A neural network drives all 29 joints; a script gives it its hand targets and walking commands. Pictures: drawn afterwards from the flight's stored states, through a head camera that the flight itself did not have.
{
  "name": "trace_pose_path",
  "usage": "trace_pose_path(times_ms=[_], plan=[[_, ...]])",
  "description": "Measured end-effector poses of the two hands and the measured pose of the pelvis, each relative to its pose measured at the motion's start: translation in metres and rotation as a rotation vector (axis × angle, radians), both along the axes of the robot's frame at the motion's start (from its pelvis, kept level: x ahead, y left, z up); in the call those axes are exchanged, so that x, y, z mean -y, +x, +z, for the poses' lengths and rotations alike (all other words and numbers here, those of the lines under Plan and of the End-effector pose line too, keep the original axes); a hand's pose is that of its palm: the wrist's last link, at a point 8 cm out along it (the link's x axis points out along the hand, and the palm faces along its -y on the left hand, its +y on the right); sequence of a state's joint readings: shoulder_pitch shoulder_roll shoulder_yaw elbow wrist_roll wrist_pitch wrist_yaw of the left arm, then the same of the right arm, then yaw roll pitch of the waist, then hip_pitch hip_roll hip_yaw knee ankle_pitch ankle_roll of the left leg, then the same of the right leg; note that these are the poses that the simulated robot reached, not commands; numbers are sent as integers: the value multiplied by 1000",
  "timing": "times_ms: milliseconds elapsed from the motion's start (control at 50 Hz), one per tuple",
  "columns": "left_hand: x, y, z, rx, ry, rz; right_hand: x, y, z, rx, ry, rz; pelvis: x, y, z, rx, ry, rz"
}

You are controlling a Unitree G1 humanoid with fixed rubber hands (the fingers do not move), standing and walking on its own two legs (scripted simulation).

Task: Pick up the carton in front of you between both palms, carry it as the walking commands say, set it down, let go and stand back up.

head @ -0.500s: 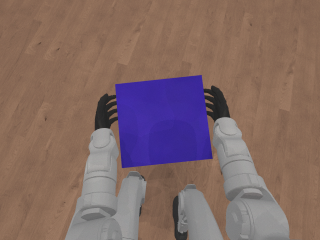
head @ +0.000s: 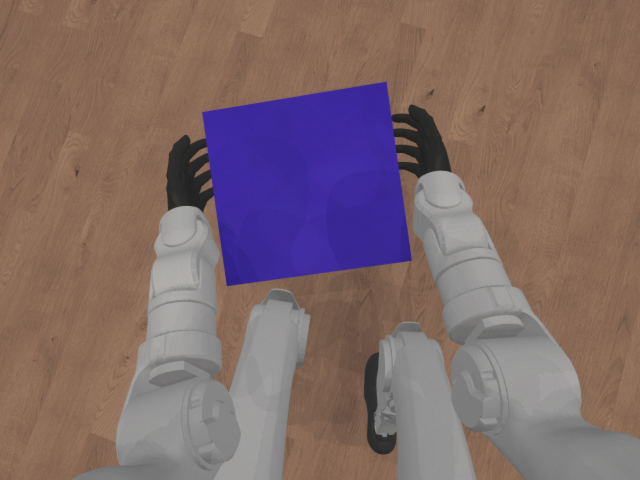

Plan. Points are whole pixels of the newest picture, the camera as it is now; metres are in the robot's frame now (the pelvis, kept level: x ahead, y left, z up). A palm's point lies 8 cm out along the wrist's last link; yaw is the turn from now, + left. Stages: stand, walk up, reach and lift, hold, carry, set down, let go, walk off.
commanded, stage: set down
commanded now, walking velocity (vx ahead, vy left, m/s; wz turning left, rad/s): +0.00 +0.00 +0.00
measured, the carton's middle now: (313, 197) +0.44 +0.10 -0.20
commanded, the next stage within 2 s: none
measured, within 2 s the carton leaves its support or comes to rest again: rests again in 1.18 s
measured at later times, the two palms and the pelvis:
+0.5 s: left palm (207, 218) +0.40 +0.26 -0.25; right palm (387, 169) +0.51 -0.01 -0.25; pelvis -0.03 +0.01 -0.11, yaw +0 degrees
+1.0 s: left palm (210, 213) +0.41 +0.27 -0.29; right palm (382, 177) +0.52 -0.01 -0.31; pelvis -0.03 +0.00 -0.14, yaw +1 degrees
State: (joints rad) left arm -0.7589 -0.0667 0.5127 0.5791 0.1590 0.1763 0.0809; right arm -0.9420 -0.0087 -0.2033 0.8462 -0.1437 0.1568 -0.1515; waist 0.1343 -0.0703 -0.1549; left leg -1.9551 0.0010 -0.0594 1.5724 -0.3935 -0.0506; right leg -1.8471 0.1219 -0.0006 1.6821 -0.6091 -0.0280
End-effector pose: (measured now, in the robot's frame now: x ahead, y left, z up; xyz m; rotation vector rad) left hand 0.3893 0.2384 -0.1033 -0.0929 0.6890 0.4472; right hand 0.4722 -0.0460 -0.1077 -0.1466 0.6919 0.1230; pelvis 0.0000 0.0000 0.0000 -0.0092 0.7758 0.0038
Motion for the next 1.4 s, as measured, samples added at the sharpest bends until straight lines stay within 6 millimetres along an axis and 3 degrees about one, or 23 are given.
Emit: trace_pose_path(times_ms=[500, 660, 1040, 1400], plan=[[-26, 6, -150, -62, -4, 89, -39, 42, -142, -39, -69, 145, -10, -34, -106, -12, 7, -13], [-44, 16, -175, -74, 16, 80, -52, 48, -185, -68, -64, 189, -7, -35, -130, 16, 22, -13], [-35, 19, -186, -113, 3, 36, -39, 48, -208, -100, -49, 207, 5, -32, -145, -1, 58, -36], [-44, 19, -199, -135, 6, 37, -45, 49, -214, -100, 7, 244, 4, -29, -144, 3, 68, -34]])
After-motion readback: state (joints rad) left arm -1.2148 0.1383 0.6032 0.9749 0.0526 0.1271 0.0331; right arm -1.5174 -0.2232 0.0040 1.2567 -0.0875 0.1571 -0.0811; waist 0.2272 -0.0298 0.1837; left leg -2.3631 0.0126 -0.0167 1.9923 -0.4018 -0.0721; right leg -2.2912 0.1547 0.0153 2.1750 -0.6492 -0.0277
